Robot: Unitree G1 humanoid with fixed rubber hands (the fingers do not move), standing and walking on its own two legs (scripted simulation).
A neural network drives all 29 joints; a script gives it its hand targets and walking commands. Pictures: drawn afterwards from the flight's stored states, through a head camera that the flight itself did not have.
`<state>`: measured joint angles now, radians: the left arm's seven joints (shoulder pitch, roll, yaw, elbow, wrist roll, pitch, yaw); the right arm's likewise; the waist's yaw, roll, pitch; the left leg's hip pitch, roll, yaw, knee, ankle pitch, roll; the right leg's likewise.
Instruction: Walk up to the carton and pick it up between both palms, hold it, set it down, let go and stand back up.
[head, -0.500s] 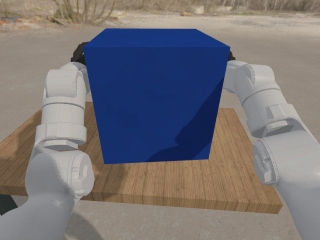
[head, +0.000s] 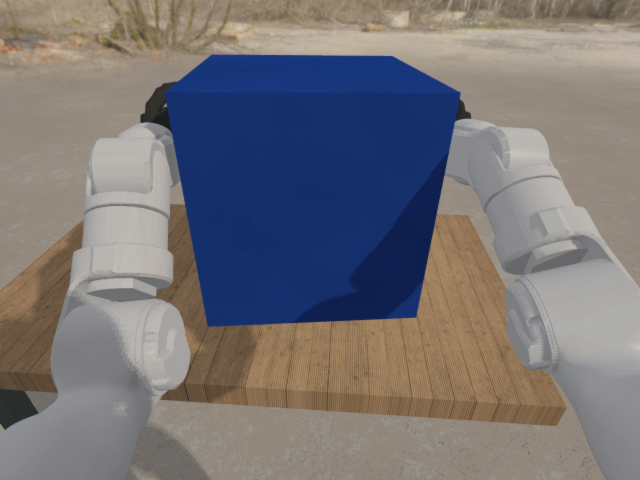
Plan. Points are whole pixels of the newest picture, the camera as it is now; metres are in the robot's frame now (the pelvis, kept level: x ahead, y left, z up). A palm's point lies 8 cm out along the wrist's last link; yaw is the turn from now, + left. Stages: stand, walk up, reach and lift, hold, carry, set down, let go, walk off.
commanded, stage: hold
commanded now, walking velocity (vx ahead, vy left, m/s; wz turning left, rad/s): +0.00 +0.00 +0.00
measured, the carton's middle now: (308, 178) +0.39 +0.00 +0.28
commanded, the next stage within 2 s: set down in 0.30 s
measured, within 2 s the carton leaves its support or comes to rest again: neither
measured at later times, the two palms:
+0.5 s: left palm (158, 136) +0.38 +0.16 +0.34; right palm (455, 128) +0.37 -0.16 +0.34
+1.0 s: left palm (175, 177) +0.41 +0.16 +0.28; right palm (437, 179) +0.40 -0.16 +0.27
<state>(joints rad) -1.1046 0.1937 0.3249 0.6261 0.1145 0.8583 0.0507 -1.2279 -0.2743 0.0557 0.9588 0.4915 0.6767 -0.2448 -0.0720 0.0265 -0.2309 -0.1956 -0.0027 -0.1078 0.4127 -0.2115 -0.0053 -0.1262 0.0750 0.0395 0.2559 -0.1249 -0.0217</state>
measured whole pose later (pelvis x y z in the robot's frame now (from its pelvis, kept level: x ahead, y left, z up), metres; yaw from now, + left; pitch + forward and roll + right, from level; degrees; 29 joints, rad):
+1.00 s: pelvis +0.00 -0.01 +0.00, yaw +2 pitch -3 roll -2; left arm -1.01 0.18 0.27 0.67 0.12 0.57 0.08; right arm -1.10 -0.19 -0.03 1.02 0.36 0.32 -0.17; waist -0.11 -0.03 -0.11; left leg -0.12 -0.01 -0.13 0.37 -0.19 -0.01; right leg -0.06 0.06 0.00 0.24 -0.13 -0.03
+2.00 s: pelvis +0.01 -0.02 +0.00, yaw +1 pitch +1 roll -1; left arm -0.93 0.11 0.29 0.75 0.12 0.44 0.13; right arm -1.02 -0.19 -0.08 1.06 0.26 0.26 -0.12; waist -0.09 -0.01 -0.14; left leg -0.18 0.00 -0.10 0.35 -0.19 -0.02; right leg -0.14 0.07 0.01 0.27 -0.14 -0.04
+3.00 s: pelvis +0.01 -0.02 +0.00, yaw +0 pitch +3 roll +0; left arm -0.85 0.03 0.34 0.74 0.19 0.34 0.13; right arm -0.91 -0.14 -0.25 1.02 0.02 0.14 -0.01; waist -0.07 0.00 -0.10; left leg -0.21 0.01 -0.08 0.31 -0.17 -0.03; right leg -0.19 0.06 0.00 0.27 -0.13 -0.04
